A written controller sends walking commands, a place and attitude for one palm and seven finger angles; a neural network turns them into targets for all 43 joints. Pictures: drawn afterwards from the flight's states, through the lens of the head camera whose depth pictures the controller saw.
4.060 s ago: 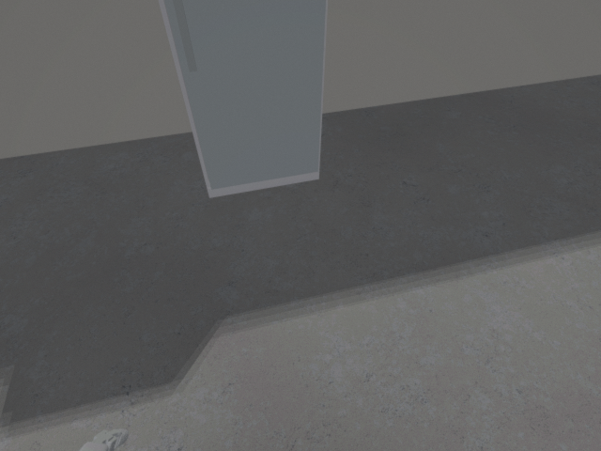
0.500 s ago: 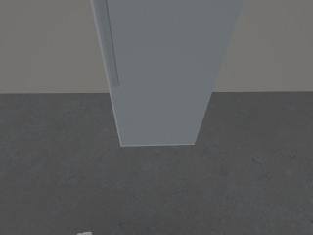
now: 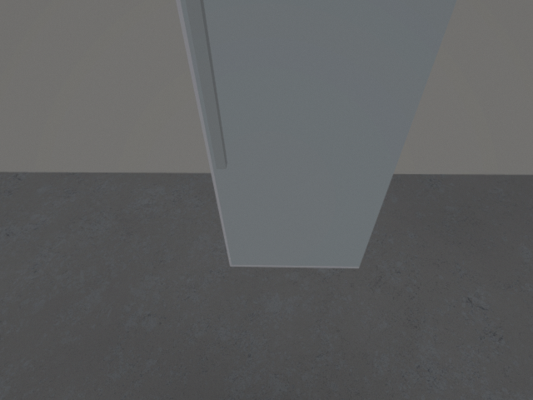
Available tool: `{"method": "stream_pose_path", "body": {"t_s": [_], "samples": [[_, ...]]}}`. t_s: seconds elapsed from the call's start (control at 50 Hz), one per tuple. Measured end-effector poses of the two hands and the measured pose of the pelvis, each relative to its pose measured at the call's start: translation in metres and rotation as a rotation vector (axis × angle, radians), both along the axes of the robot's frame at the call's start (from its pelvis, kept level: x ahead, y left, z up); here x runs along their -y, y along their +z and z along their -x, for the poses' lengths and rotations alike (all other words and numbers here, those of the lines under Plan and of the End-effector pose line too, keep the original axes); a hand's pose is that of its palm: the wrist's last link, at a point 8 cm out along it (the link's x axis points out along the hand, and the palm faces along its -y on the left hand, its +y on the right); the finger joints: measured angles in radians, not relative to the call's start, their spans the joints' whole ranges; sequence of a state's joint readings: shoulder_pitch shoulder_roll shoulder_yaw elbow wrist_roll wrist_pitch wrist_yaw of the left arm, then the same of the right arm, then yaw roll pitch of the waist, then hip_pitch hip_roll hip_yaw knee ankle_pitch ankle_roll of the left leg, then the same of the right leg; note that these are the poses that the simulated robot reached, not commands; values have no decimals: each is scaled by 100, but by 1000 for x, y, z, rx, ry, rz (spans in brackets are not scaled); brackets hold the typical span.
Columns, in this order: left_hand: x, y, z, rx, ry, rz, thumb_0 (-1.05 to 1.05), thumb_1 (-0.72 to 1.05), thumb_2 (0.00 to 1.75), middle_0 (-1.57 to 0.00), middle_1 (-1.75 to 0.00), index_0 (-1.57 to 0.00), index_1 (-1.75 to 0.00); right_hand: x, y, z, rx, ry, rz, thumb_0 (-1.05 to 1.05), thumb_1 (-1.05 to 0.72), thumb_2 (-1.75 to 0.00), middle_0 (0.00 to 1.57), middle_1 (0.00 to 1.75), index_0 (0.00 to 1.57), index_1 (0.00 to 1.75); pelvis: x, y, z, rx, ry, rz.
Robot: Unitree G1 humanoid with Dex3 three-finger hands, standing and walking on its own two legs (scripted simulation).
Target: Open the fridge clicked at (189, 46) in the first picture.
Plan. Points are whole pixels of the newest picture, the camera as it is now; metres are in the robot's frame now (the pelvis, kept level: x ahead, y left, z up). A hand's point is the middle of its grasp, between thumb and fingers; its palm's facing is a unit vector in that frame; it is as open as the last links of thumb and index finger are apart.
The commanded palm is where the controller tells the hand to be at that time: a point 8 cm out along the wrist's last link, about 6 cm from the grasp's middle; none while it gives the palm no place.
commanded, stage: take the last steps up to it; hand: left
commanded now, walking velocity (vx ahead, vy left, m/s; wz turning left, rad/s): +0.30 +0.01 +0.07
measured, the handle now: (211, 89) +0.71 +0.16 +0.12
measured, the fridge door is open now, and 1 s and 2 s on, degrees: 0 0 0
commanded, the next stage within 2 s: come to a stop and stand still in 0.56 s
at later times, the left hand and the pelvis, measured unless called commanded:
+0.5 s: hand out of the picture +0.07 +0.20 -0.19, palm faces +0.13 -0.99 -0.12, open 7.4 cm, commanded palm none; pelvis +0.15 +0.05 -0.01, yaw +2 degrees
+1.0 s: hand (178, 310) +0.32 +0.21 -0.16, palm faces +0.02 -0.98 -0.21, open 7.3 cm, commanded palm none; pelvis +0.24 +0.04 +0.00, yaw +3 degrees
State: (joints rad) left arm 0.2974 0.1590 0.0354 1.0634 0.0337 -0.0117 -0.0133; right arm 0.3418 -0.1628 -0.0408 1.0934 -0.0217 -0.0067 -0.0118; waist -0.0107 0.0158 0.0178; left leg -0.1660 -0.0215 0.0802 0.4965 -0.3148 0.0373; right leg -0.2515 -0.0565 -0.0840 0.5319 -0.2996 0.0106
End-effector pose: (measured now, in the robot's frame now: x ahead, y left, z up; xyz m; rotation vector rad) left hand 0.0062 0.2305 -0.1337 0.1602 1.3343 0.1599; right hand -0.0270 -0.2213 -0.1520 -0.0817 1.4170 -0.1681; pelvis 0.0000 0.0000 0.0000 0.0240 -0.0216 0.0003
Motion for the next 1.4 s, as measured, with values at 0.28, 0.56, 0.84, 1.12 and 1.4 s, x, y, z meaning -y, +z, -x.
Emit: {"method": "stream_pose_path", "body": {"t_s": [0.28, 0.56, 0.84, 1.12, 1.4], "samples": [[39, 2, 6, -137, 126, 93, 0, 91, 89, -20, -30, -20, -30, 6, 18, -132, 88, 88, 17, 1, -91, -90, 20, 30, 19, 30, -4, 10, -72, -9, 52, 35], [-42, -17, -106, -155, 97, 76, 0, 91, 89, -20, -30, -19, -30, -56, 25, -270, 257, 101, 77, -1, -94, -90, 20, 30, 20, 30, -60, 0, -164, -5, 21, 26], [-50, 4, -295, 136, -23, -19, 0, 91, 89, -19, -29, -19, -30, -62, 1, -239, -4, 23, -10, 0, -92, -90, 20, 30, 20, 30, -48, 1, -230, 4, 22, -13], [-36, -10, -282, 107, 27, 5, -1, 92, 89, -20, -30, -20, -30, -45, -1, -259, -19, 48, 33, 1, -91, -90, 20, 30, 20, 30, -45, -5, -216, -13, 61, 30], [-67, 0, -193, -40, 81, -30, 0, 92, 89, -19, -30, -19, -30, -55, 12, -260, 78, 99, 48, 1, -93, -90, 20, 30, 20, 30, -58, 5, -195, -22, 33, 0]]}}
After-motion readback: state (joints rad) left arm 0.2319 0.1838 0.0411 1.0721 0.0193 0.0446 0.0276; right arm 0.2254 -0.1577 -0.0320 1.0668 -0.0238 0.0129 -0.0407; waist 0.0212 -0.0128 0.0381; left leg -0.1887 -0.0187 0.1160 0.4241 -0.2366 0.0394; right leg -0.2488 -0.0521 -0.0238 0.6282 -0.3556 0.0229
